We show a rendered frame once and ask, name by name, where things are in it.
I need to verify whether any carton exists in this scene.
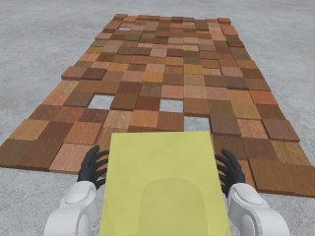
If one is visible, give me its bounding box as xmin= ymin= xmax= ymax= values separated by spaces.
xmin=98 ymin=131 xmax=231 ymax=236

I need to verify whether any robot right hand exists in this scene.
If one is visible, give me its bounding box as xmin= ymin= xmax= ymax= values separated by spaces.
xmin=214 ymin=148 xmax=246 ymax=198

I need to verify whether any left robot forearm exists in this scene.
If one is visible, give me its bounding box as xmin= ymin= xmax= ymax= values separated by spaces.
xmin=42 ymin=181 xmax=99 ymax=236

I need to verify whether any robot left hand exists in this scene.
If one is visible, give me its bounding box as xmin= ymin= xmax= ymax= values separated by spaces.
xmin=77 ymin=145 xmax=110 ymax=190

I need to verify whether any right robot forearm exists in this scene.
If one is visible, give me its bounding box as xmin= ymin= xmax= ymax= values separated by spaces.
xmin=226 ymin=183 xmax=290 ymax=236

